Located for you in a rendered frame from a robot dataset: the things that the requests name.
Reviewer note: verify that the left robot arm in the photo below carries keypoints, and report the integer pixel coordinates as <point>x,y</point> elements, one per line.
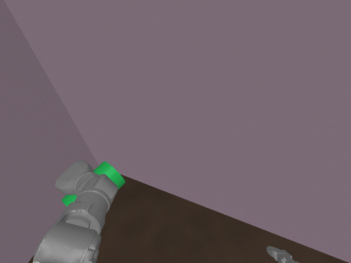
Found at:
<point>75,236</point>

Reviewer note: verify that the can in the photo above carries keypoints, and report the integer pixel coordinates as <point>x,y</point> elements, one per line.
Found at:
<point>104,168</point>

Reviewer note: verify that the right robot hand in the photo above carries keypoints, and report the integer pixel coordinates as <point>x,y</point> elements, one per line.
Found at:
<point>281,256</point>

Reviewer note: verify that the left robot hand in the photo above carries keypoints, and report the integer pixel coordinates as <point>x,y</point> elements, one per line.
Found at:
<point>64,183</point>

